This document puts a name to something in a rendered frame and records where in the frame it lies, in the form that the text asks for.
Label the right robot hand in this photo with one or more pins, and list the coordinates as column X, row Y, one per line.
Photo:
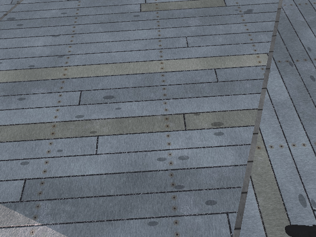
column 295, row 230

